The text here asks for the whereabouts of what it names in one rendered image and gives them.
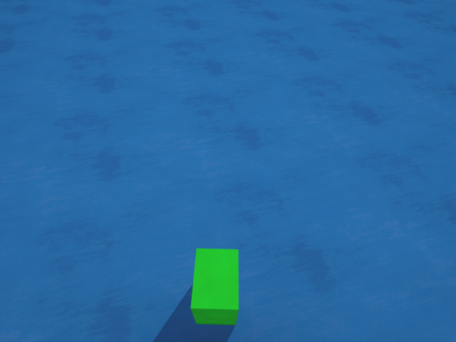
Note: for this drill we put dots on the carton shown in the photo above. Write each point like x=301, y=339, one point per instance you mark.
x=215, y=291

